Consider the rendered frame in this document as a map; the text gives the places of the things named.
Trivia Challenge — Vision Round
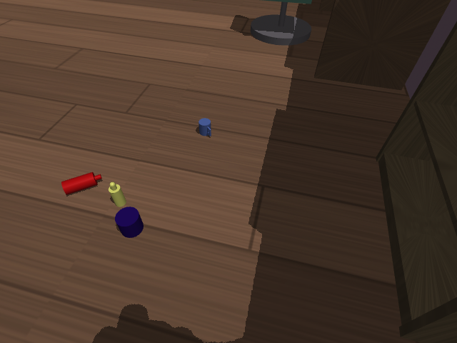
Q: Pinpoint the office chair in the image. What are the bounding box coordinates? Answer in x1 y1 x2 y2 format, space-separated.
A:
251 0 312 46

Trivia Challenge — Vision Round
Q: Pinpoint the bookshelf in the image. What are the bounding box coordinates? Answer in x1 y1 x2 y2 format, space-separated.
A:
376 22 457 343

